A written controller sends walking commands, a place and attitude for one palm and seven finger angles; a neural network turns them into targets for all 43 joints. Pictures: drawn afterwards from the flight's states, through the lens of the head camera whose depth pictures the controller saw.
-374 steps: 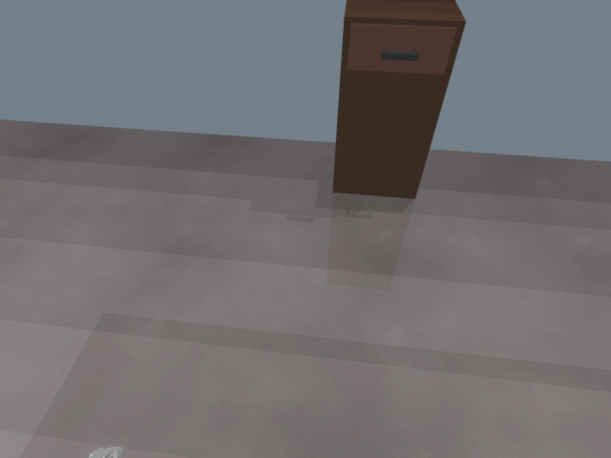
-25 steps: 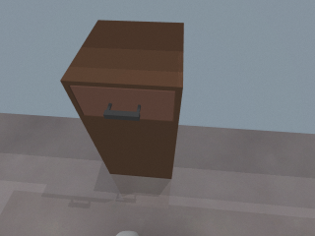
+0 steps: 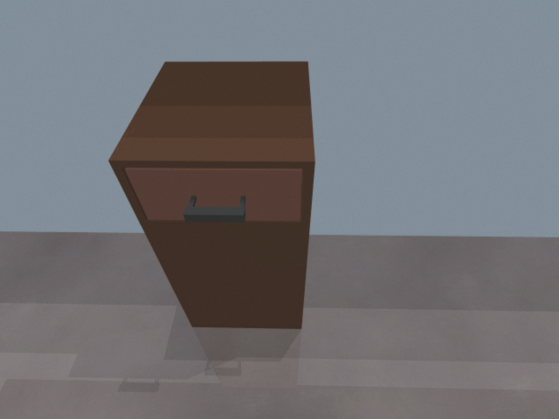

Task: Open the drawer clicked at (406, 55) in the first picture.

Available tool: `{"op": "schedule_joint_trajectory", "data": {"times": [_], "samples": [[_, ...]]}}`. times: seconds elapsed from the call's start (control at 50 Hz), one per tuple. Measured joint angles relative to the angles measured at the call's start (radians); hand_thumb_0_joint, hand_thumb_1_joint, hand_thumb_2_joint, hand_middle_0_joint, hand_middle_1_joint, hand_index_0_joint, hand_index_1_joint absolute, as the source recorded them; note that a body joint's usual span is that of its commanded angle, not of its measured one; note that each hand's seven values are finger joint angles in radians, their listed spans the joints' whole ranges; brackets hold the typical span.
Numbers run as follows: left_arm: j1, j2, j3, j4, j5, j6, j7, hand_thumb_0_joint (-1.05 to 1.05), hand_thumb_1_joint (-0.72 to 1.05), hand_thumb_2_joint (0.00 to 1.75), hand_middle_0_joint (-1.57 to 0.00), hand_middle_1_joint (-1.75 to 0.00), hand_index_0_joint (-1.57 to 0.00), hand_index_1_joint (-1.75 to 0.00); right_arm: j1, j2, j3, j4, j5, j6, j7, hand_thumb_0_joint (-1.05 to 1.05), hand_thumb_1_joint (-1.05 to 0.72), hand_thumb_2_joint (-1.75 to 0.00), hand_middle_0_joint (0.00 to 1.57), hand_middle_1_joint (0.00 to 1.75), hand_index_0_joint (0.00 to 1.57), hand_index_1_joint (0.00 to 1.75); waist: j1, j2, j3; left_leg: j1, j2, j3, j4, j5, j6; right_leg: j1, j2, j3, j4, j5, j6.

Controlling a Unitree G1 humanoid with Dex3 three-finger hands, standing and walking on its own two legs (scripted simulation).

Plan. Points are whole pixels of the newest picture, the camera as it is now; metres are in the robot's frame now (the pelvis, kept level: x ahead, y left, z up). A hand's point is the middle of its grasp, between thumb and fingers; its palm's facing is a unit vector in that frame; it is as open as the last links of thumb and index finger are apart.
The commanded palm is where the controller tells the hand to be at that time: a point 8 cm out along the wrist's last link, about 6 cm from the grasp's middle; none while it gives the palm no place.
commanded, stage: come to a stop and stand still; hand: left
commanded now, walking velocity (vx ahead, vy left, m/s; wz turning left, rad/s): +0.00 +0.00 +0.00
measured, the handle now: (216, 207) +0.54 +0.17 -0.06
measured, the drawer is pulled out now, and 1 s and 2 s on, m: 0.00 0.00 0.00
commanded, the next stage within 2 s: look again from close up in 0.38 s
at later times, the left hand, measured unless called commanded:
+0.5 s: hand out of the picture -0.03 +0.12 -0.18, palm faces +0.04 -0.99 -0.16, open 7.4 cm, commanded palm none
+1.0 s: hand out of the picture +0.01 +0.19 -0.18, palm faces +0.03 -0.98 -0.20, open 7.4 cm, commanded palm none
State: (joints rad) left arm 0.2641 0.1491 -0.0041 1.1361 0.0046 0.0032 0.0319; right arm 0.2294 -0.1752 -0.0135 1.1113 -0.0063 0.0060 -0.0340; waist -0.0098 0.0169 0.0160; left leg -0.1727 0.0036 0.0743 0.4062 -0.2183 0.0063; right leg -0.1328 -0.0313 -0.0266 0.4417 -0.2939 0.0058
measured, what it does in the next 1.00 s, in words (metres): stands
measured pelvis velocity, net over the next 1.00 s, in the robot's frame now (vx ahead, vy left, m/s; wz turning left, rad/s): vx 0.00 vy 0.01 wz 0.01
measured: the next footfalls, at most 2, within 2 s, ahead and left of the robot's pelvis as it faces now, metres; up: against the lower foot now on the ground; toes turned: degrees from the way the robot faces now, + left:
none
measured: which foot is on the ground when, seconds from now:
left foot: down 0.00-1.00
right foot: down 0.00-1.00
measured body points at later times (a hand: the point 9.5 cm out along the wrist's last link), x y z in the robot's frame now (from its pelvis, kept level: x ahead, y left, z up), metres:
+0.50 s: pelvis -0.01 -0.02 +0.00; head +0.00 -0.03 +0.45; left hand -0.03 +0.18 -0.16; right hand -0.05 -0.23 -0.17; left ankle +0.00 +0.11 -0.74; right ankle -0.04 -0.12 -0.74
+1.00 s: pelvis +0.00 +0.01 -0.01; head +0.00 +0.01 +0.44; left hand +0.01 +0.24 -0.16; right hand +0.02 -0.22 -0.16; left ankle -0.01 +0.11 -0.74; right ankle -0.04 -0.12 -0.74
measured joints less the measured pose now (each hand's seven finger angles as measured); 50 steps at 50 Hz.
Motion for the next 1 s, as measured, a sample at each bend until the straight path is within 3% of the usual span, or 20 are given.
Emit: {"op": "schedule_joint_trajectory", "data": {"times": [0.28, 0.48, 0.58, 0.62, 0.74, 1.0], "samples": [[0.02, -0.016, 0.0, 0.006, -0.007, 0.0, 0.001, 0.01, 0.92, 0.89, -0.2, -0.3, -0.2, -0.3, 0.108, 0.042, 0.019, 0.066, -0.007, 0.01, 0.003, 0.0, -0.91, -0.9, 0.2, 0.29, 0.2, 0.3, -0.009, -0.007, 0.005, -0.007, 0.033, -0.018, -0.021, 0.034, -0.028, -0.002, 0.035, -0.017, -0.026, 0.031, -0.032], [0.049, -0.05, -0.003, 0.019, -0.007, -0.007, 0.003, 0.01, 0.91, 0.89, -0.2, -0.3, -0.2, -0.3, 0.113, 0.064, 0.02, 0.067, -0.005, 0.0, -0.003, 0.0, -0.91, -0.9, 0.2, 0.29, 0.2, 0.3, -0.006, -0.011, 0.003, -0.013, 0.041, -0.022, -0.013, 0.025, -0.036, -0.004, 0.044, -0.02, -0.024, 0.025, -0.04], [0.075, -0.064, -0.014, -0.017, 0.009, -0.042, 0.014, 0.01, 0.91, 0.89, -0.2, -0.3, -0.2, -0.3, 0.088, 0.043, 0.016, -0.013, -0.009, 0.003, 0.017, 0.0, -0.91, -0.9, 0.2, 0.29, 0.2, 0.3, -0.012, 0.03, 0.003, -0.101, 0.062, -0.058, 0.153, -0.062, -0.015, -0.047, 0.074, -0.035, 0.014, 0.01, -0.041], [0.075, -0.054, -0.012, -0.022, 0.008, -0.041, 0.013, 0.01, 0.91, 0.89, -0.2, -0.3, -0.2, -0.3, 0.082, 0.038, 0.017, -0.027, -0.016, -0.005, 0.011, 0.01, -0.92, -0.9, 0.2, 0.29, 0.2, 0.3, -0.019, 0.022, -0.001, -0.1, 0.052, -0.06, 0.161, -0.088, -0.019, -0.059, 0.063, -0.038, 0.049, -0.013, -0.036], [0.055, -0.015, -0.003, -0.049, 0.004, -0.03, 0.013, 0.01, 0.91, 0.89, -0.2, -0.3, -0.2, -0.3, 0.08, 0.02, 0.027, -0.04, -0.014, -0.021, 0.002, 0.02, -0.93, -0.9, 0.2, 0.29, 0.2, 0.3, 0.001, -0.002, -0.013, -0.073, 0.021, -0.044, 0.164, -0.097, -0.003, -0.048, 0.03, -0.024, 0.086, -0.044, -0.015], [0.025, 0.027, -0.002, -0.064, 0.003, -0.013, 0.004, 0.01, 0.91, 0.89, -0.2, -0.3, -0.2, -0.3, 0.051, 0.009, 0.04, -0.029, -0.013, -0.021, 0.003, 0.01, -0.93, -0.9, 0.2, 0.29, 0.2, 0.3, 0.006, -0.025, -0.01, -0.03, -0.007, -0.025, 0.105, -0.075, 0.018, -0.021, 0.002, -0.007, 0.053, -0.031, 0.008]]}}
